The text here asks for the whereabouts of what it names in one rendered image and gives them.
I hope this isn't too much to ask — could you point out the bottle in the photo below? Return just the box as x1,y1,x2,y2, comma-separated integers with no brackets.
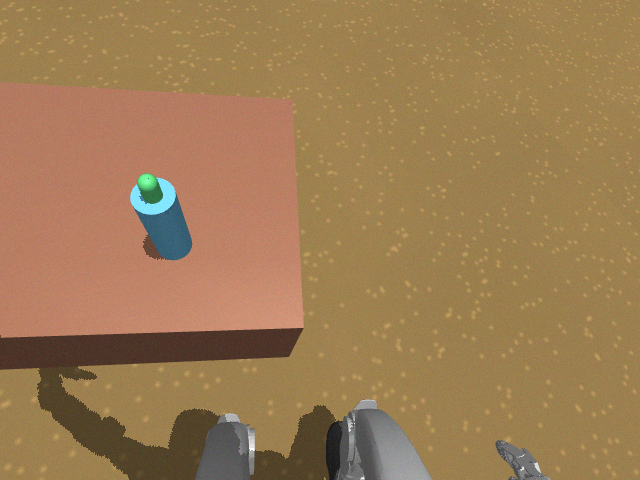
130,173,192,260

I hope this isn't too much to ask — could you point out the right robot hand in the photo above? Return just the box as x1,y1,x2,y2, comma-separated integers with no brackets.
495,440,551,480

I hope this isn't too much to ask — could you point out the right robot foot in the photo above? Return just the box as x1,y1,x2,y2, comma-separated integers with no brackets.
326,421,343,480

